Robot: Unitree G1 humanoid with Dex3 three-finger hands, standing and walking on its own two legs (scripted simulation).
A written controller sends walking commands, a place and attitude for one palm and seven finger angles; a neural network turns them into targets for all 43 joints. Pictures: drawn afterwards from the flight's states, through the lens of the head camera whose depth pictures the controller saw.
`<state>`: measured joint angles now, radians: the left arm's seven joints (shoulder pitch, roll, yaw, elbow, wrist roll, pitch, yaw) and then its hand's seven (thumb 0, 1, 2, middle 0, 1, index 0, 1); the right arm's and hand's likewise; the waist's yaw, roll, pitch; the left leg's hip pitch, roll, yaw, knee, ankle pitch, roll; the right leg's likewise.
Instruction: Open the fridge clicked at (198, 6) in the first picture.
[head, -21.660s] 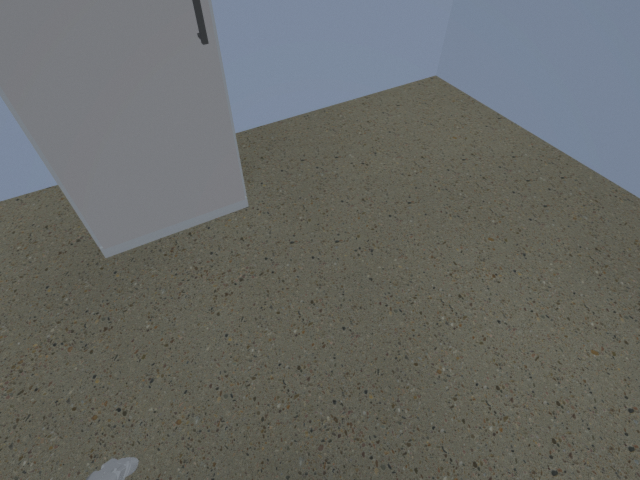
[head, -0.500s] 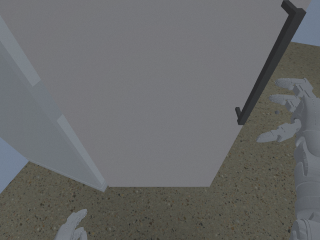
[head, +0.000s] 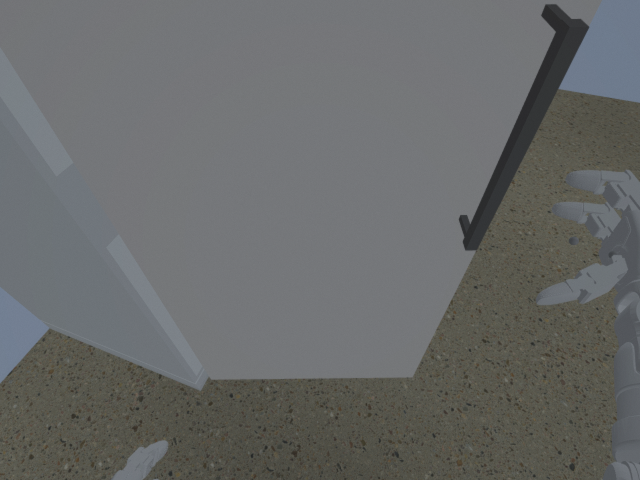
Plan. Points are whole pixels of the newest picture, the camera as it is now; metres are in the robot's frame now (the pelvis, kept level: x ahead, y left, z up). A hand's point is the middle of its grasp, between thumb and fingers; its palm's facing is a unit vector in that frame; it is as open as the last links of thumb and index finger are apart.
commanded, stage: slip the hand off the handle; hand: right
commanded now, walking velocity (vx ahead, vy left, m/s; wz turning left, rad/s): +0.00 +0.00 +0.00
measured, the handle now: (503, 153) +0.47 -0.18 +0.18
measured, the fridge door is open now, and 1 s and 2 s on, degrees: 69 69 69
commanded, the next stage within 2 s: draw the hand back to the body in 0.54 s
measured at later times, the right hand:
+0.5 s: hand (606, 320) +0.28 -0.26 +0.12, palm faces +0.15 +0.98 -0.16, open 14.7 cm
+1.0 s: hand (636, 344) +0.24 -0.26 +0.15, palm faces +0.13 +0.99 -0.01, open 14.7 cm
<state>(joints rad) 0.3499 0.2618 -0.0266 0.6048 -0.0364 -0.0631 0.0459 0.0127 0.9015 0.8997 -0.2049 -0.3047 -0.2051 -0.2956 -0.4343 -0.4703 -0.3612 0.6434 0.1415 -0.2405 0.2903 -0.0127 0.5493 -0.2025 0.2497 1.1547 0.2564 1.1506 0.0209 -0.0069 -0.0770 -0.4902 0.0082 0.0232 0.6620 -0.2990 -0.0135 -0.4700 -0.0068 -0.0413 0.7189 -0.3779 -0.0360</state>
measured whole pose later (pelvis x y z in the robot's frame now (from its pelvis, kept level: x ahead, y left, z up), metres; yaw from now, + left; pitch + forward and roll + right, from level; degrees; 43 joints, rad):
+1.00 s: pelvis +0.00 +0.01 +0.01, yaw -2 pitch +0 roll +1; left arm 0.28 0.26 -0.07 0.57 -0.06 -0.23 0.10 0.02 0.90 0.90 -0.20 -0.30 -0.20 -0.30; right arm 0.05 -0.39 -0.42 0.08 0.37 0.08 0.37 -0.01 0.55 -0.20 0.25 1.15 0.26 1.15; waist -0.05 -0.04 -0.07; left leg -0.31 0.01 0.05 0.60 -0.28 0.00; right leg -0.29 -0.01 -0.01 0.64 -0.34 -0.02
